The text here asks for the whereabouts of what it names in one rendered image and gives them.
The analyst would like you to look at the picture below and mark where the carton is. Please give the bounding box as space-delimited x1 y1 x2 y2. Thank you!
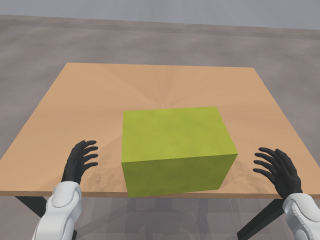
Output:
121 106 238 198

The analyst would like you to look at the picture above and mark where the right robot forearm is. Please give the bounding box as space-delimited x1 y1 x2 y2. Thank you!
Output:
282 193 320 240

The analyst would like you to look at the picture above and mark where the table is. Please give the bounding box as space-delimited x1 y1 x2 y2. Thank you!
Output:
0 62 320 240

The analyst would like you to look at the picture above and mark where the robot left hand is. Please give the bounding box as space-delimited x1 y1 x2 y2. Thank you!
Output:
61 140 98 185

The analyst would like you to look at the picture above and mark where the robot right hand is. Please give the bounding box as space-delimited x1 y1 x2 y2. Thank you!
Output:
253 147 303 200

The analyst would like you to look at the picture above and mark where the left robot forearm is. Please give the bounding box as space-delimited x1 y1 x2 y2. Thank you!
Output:
31 181 82 240

